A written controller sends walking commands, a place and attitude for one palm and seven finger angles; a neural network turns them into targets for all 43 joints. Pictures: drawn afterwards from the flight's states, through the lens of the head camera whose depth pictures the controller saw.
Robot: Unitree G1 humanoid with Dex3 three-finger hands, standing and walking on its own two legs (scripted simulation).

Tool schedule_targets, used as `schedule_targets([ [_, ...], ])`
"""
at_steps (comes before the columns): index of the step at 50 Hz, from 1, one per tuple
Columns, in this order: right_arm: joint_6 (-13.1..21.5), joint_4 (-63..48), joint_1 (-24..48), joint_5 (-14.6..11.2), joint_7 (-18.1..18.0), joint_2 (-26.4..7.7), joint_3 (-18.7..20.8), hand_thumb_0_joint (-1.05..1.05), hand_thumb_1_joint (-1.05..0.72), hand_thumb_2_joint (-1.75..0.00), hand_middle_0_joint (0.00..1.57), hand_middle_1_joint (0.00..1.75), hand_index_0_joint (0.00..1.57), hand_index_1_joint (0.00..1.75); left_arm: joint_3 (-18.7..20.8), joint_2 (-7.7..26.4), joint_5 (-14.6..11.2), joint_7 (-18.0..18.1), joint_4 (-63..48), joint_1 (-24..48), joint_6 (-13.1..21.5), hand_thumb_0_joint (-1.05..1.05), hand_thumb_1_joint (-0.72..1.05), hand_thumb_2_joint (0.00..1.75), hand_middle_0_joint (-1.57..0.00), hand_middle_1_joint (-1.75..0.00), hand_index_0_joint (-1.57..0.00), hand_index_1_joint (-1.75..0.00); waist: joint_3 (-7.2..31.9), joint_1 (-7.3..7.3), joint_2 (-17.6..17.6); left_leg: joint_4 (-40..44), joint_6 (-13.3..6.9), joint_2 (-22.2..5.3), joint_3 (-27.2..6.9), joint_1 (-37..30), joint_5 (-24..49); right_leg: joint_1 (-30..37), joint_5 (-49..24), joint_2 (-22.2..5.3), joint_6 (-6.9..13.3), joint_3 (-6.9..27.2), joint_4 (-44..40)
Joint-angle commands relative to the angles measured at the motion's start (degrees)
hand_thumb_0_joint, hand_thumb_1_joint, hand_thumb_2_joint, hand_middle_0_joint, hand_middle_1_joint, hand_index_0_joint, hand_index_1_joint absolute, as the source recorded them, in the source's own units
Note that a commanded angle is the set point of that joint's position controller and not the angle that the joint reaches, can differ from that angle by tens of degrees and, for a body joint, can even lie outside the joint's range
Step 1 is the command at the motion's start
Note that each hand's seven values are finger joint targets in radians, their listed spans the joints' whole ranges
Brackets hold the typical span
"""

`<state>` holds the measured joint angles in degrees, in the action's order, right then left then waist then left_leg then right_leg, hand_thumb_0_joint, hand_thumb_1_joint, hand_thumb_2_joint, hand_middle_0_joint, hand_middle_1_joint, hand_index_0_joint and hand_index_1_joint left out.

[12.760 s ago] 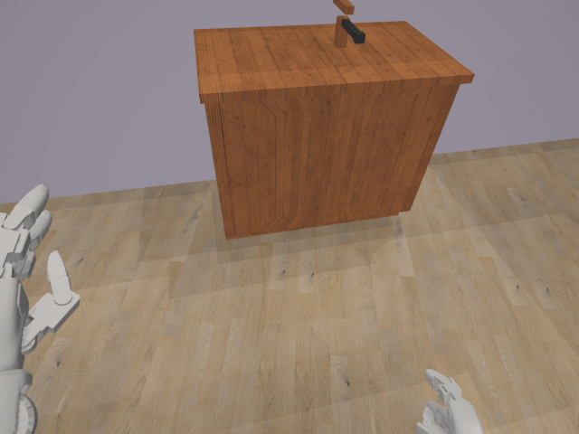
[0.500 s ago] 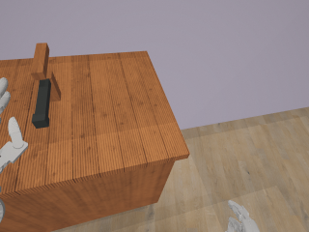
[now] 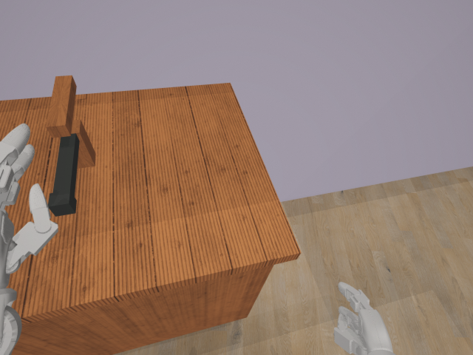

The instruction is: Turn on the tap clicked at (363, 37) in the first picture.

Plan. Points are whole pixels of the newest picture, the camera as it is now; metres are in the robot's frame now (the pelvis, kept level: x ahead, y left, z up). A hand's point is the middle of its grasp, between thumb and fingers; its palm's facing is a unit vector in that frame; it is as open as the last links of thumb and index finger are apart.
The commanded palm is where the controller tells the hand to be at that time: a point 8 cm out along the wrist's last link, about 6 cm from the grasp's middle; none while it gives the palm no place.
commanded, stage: look again from close up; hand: left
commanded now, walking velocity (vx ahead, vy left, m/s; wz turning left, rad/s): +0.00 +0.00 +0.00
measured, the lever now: (62, 203) +0.29 +0.30 +0.08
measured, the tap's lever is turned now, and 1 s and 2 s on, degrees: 0 0 0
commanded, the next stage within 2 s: shuffle to correct the standing spot in 0.34 s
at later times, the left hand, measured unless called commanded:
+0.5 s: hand (55, 244) +0.20 +0.24 +0.16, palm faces +0.41 -0.84 -0.35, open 7.5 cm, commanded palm +0.15 +0.27 +0.18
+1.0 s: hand (59, 289) +0.15 +0.21 +0.17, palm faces +0.36 -0.83 -0.43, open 7.5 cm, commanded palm +0.09 +0.25 +0.18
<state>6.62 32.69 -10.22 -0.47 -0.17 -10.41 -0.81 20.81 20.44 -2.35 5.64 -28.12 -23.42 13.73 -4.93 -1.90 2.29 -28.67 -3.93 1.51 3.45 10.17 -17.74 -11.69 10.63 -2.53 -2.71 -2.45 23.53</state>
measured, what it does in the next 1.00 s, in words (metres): shifts its weight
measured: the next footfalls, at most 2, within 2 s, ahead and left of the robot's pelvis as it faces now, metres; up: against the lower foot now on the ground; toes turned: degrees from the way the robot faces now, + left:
right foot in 1.28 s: -0.04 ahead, -0.17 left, +0.00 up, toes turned -3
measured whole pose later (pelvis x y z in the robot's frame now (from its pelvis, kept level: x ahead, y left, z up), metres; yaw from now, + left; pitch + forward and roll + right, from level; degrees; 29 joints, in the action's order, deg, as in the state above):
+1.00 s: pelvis -0.06 -0.03 -0.01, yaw +1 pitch +2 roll -1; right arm 6.1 32.2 -9.9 -0.1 -1.8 -11.9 0.7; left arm 23.3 22.2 -3.3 6.4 -34.6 -27.7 17.4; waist -7.1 -1.4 1.1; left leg -36.4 -1.6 -0.1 2.3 22.7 -15.8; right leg -23.7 8.5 -1.4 0.1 -3.7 30.6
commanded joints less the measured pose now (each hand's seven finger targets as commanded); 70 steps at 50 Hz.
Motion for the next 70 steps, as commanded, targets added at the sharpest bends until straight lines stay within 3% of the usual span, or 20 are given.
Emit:
schedule_targets([
  [1,2.3,-8.6,2.7,-0.2,-1.2,-8.0,3.7,0.00,-0.90,-0.90,0.20,0.30,0.20,0.30,6.0,9.0,-0.1,1.4,-11.4,3.3,2.8,0.00,0.90,0.90,-0.20,-0.30,-0.20,-0.30,11.3,0.87,-6.3,5.8,5.3,-7.1,-5.5,1.4,23.1,9.3,-16.1,-1.8,4.1,1.8,1.4],
  [10,2.1,-8.9,2.9,-0.3,-1.4,-8.1,4.0,0.00,-0.90,-0.90,0.20,0.30,0.20,0.30,6.6,9.9,-0.3,1.8,-14.0,1.1,3.0,0.00,0.90,0.90,-0.20,-0.30,-0.20,-0.30,12.1,0.78,-6.9,5.6,5.3,-7.2,-6.3,1.1,23.8,9.8,-15.1,-2.0,4.3,1.4,1.7],
  [20,1.8,-8.5,2.8,-0.5,-2.0,-8.3,3.7,0.00,-0.90,-0.90,0.20,0.30,0.20,0.30,5.0,8.4,-0.4,1.6,-10.2,3.2,2.5,0.00,0.90,0.90,-0.20,-0.30,-0.20,-0.30,8.4,0.87,-5.1,9.0,3.1,-6.9,-6.5,4.9,9.0,7.9,-6.8,-2.3,3.9,3.1,-0.8],
  [29,2.3,-8.9,3.7,-0.3,-2.2,-8.1,3.6,0.00,-0.90,-0.90,0.20,0.30,0.20,0.30,5.2,9.0,-0.5,2.3,-12.0,4.4,2.7,0.00,0.90,0.90,-0.20,-0.30,-0.20,-0.30,8.4,0.30,-5.7,7.4,3.1,-8.1,-7.2,4.8,13.6,6.9,-11.5,-2.9,3.9,4.6,0.2],
  [38,1.5,-10.1,3.4,0.0,-1.9,-7.9,3.8,0.00,-0.90,-0.90,0.20,0.30,0.20,0.30,7.2,9.3,-1.2,1.8,-14.0,-1.3,4.3,0.00,0.90,0.90,-0.20,-0.30,-0.20,-0.30,10.4,0.02,-5.2,3.6,2.5,-9.9,-8.1,8.6,14.0,4.5,-13.4,-4.1,5.3,5.9,4.1],
  [42,2.0,-9.9,2.8,0.0,-2.1,-8.0,4.3,0.00,-0.90,-0.90,0.20,0.30,0.20,0.30,9.4,11.0,-1.4,1.9,-16.5,-2.3,5.5,0.00,0.90,0.90,-0.20,-0.30,-0.20,-0.30,12.0,0.29,-3.7,-0.5,2.5,-8.7,-7.6,8.5,9.2,0.3,-12.5,-6.4,7.1,9.2,3.5],
  [47,2.6,-8.4,1.2,0.4,-2.6,-7.9,4.6,0.00,-0.90,-0.90,0.20,0.30,0.20,0.30,11.0,12.3,-1.3,2.4,-17.5,-2.9,6.8,0.00,0.90,0.90,-0.20,-0.30,-0.20,-0.30,12.5,0.96,1.1,-6.0,2.8,-5.2,-6.5,6.8,-2.3,-7.9,-0.4,-11.2,9.8,14.0,-2.6],
  [50,3.1,-7.5,0.7,0.6,-2.9,-7.4,4.3,0.00,-0.90,-0.90,0.20,0.30,0.20,0.30,11.1,12.6,-1.1,2.8,-17.7,-2.4,7.7,0.00,0.90,0.90,-0.20,-0.30,-0.20,-0.30,11.9,1.32,3.4,-5.3,2.5,-4.4,-6.5,4.8,-6.6,-12.6,9.8,-12.5,9.8,12.0,-4.8],
  [51,3.3,-7.2,0.8,0.6,-3.2,-7.2,4.2,0.00,-0.90,-0.90,0.20,0.30,0.20,0.30,11.1,12.5,-1.1,2.9,-16.7,-3.2,7.8,0.00,0.90,0.90,-0.20,-0.30,-0.20,-0.30,11.1,1.34,3.2,-3.8,2.1,-5.0,-7.2,4.8,-7.5,-13.9,12.1,-11.7,9.3,11.0,-4.2],
  [52,3.5,-6.9,1.9,0.7,-3.5,-7.7,4.2,0.00,-0.90,-0.90,0.20,0.30,0.20,0.30,12.2,13.2,-0.9,3.1,-16.4,-3.6,7.8,0.00,0.90,0.90,-0.20,-0.30,-0.20,-0.30,10.3,1.30,-0.6,-0.2,1.5,-6.9,-9.4,5.6,-7.3,-14.6,11.8,-9.5,8.8,10.4,-1.4],
  [53,3.7,-7.2,1.6,1.0,-3.6,-7.4,3.7,0.00,-0.90,-0.90,0.20,0.30,0.20,0.30,10.9,11.5,-0.9,2.8,-16.7,-3.5,8.2,0.00,0.90,0.90,-0.20,-0.30,-0.20,-0.30,9.9,1.58,-4.1,4.9,0.1,-10.4,-13.8,9.6,-7.0,-12.0,11.4,-5.8,7.1,6.8,4.4],
  [54,4.0,-8.0,2.4,0.8,-3.7,-8.3,3.5,0.00,-0.90,-0.90,0.20,0.30,0.20,0.30,11.3,11.6,-0.9,2.7,-16.2,-4.1,8.3,0.00,0.90,0.90,-0.20,-0.30,-0.20,-0.30,10.2,1.32,-11.6,11.0,-2.1,-16.4,-19.2,15.3,-8.3,-6.7,10.6,-0.8,4.6,2.9,15.2],
  [55,4.1,-8.1,2.5,0.8,-3.6,-8.1,3.5,0.00,-0.90,-0.90,0.20,0.30,0.20,0.30,11.5,11.5,-0.7,2.5,-15.4,-3.2,7.8,0.00,0.90,0.90,-0.20,-0.30,-0.20,-0.30,10.3,1.48,-16.1,15.1,-4.1,-20.9,-21.7,18.9,-10.5,-3.6,13.4,1.7,3.2,2.0,24.8],
  [56,4.1,-7.7,1.6,0.7,-3.4,-7.7,3.9,0.00,-0.90,-0.90,0.20,0.30,0.20,0.30,11.8,12.0,-0.6,2.3,-15.0,-1.4,7.2,0.00,0.90,0.90,-0.20,-0.30,-0.20,-0.30,9.9,1.82,-14.6,15.9,-5.2,-21.3,-21.3,19.7,-11.0,-3.8,15.7,2.3,3.0,3.5,30.1],
  [59,4.5,-7.6,-0.1,-0.1,-2.4,-8.2,4.8,0.00,-0.90,-0.90,0.20,0.30,0.20,0.30,9.2,9.7,-1.0,2.1,-15.4,0.2,5.6,0.00,0.90,0.90,-0.20,-0.30,-0.20,-0.30,11.4,1.47,-10.6,6.9,-3.7,-16.5,-14.3,5.5,5.6,-8.4,15.5,1.2,2.8,2.8,18.5],
  [61,4.8,-8.0,0.0,-0.8,-1.2,-8.5,4.6,0.00,-0.90,-0.90,0.20,0.30,0.20,0.30,6.9,8.6,-0.5,1.6,-16.6,0.1,4.3,0.00,0.90,0.90,-0.20,-0.30,-0.20,-0.30,12.0,1.38,-12.4,5.3,-1.3,-13.9,-13.2,2.8,-0.8,-4.5,10.6,1.1,3.0,0.1,6.4],
  [64,4.6,-7.6,1.2,-0.4,-1.0,-8.1,3.4,0.00,-0.90,-0.90,0.20,0.30,0.20,0.30,8.0,11.4,0.4,1.8,-15.2,1.4,3.3,0.00,0.90,0.90,-0.20,-0.30,-0.20,-0.30,9.4,1.94,-8.3,3.4,0.5,-10.3,-12.3,10.0,-11.0,5.1,4.6,-1.0,4.2,2.3,-4.7],
  [67,4.0,-7.5,1.1,-0.9,-1.1,-8.6,4.7,0.00,-0.90,-0.90,0.20,0.30,0.20,0.30,7.5,11.0,0.4,1.6,-13.0,2.2,1.9,0.00,0.90,0.90,-0.20,-0.30,-0.20,-0.30,6.3,2.38,1.0,-3.6,2.7,-4.5,-6.7,7.9,-12.3,-4.5,17.3,-5.8,8.4,9.5,-6.7],
  [68,3.5,-7.1,0.6,-0.8,-1.3,-8.4,4.5,0.00,-0.90,-0.90,0.20,0.30,0.20,0.30,5.8,9.0,-0.3,1.3,-12.0,0.5,1.6,0.00,0.90,0.90,-0.20,-0.30,-0.20,-0.30,4.6,2.86,2.0,-8.2,2.8,-3.4,-5.4,3.6,-7.9,-11.3,20.3,-7.8,9.9,10.9,-8.4],
  [70,3.5,-7.0,1.5,-0.6,-1.4,-7.2,3.4,0.00,-0.90,-0.90,0.20,0.30,0.20,0.30,7.4,10.6,-0.8,1.6,-12.9,-0.9,1.7,0.00,0.90,0.90,-0.20,-0.30,-0.20,-0.30,4.9,2.99,-1.2,-6.1,2.6,-3.8,-5.1,0.5,-3.5,-12.9,15.6,-8.0,9.7,8.8,-6.1],
])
